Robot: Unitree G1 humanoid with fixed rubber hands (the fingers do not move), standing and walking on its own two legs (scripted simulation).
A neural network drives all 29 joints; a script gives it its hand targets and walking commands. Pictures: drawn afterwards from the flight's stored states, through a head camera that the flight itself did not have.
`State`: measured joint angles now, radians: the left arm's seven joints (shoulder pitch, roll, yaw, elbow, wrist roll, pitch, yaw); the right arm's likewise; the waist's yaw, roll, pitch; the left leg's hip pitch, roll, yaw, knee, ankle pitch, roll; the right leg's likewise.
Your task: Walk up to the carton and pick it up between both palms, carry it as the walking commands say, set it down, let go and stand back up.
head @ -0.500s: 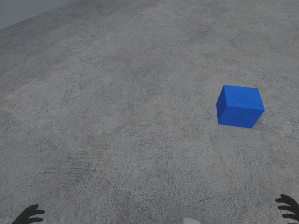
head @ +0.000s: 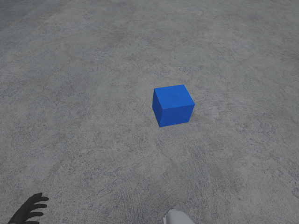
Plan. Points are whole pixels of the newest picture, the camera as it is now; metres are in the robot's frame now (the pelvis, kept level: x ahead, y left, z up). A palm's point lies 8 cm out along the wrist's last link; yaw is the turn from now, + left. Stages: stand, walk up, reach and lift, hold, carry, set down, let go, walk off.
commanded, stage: walk up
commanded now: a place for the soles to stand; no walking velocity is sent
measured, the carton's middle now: (171, 105) +1.08 -0.31 -0.65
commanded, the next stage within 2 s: none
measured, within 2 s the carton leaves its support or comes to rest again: neither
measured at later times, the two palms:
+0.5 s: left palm (61, 164) +0.33 +0.27 -0.10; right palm (275, 188) +0.20 -0.39 -0.07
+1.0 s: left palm (86, 120) +0.50 +0.21 -0.09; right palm (264, 141) +0.37 -0.46 -0.08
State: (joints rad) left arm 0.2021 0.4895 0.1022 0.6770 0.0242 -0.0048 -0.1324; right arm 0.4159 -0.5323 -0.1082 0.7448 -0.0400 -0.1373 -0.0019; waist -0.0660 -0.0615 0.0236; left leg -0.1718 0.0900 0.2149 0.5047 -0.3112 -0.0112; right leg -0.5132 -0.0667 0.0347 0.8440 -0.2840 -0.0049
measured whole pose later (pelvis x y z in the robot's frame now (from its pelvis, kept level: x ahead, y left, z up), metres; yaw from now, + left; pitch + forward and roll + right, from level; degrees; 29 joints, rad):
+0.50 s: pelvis +0.19 -0.04 -0.02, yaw -12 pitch -2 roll +1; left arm 0.35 0.48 0.08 0.68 0.02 -0.03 -0.06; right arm 0.35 -0.48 -0.08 0.70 -0.02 -0.13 0.01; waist 0.02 -0.06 0.05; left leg -0.39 0.08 0.13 0.71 -0.29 0.01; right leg -0.46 0.03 0.08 1.09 -0.43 -0.04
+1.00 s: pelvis +0.35 -0.11 -0.02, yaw -16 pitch -1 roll +0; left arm 0.38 0.50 0.08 0.67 0.01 -0.06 -0.05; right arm 0.31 -0.48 -0.06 0.70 -0.02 -0.12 0.02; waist 0.04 -0.02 0.05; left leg -0.43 0.04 0.08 0.70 -0.24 0.03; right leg -0.35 -0.02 0.00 0.89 -0.45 -0.03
